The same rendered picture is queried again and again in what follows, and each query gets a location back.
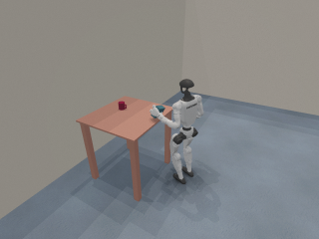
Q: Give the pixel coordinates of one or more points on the right robot upper arm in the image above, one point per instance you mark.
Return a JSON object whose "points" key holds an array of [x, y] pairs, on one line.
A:
{"points": [[199, 112]]}

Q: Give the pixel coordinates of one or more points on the sponge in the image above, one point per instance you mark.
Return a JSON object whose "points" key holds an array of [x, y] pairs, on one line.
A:
{"points": [[160, 108]]}

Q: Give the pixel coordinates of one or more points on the table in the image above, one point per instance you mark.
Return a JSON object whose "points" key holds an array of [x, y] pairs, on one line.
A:
{"points": [[130, 124]]}

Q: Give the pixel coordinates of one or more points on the robot left foot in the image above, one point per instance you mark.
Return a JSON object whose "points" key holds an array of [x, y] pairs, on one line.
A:
{"points": [[182, 180]]}

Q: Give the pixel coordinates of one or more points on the left robot upper arm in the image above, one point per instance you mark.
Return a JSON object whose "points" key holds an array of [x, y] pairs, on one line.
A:
{"points": [[176, 107]]}

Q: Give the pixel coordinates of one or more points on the robot left forearm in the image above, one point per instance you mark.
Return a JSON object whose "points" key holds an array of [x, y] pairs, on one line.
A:
{"points": [[168, 122]]}

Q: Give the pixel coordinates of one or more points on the left robot hand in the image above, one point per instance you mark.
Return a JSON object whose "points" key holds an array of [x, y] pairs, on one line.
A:
{"points": [[154, 112]]}

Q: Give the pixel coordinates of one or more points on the robot head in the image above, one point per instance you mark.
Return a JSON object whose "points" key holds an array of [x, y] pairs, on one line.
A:
{"points": [[186, 83]]}

